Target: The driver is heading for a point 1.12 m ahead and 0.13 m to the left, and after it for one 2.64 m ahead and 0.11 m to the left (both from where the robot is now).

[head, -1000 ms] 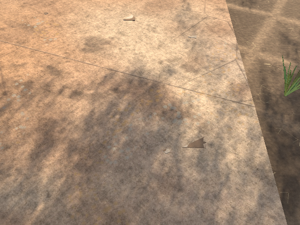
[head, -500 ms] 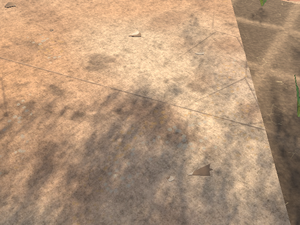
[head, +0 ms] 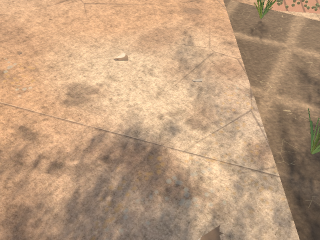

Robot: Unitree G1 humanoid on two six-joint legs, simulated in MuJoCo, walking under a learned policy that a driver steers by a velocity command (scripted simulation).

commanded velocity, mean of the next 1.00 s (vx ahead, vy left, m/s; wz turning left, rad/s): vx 0.50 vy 0.00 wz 0.00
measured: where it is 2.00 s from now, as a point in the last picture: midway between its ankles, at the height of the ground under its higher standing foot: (158, 143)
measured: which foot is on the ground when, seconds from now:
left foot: down 0.00-0.32, up 0.34-0.86, down 0.88-1.00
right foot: up 0.00-0.28, down 0.30-0.88, up 0.90-1.00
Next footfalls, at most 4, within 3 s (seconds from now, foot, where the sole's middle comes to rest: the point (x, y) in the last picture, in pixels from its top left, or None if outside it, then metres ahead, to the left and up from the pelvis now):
0.30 right None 0.34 -0.17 -0.78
0.88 left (144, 210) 0.65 0.07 -0.78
1.42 right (190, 152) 0.96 -0.16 -0.78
1.96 left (125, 125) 1.15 0.18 -0.78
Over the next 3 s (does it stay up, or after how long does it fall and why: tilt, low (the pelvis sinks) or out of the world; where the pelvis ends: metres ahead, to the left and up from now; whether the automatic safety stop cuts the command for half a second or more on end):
stays up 1.60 0.16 -0.01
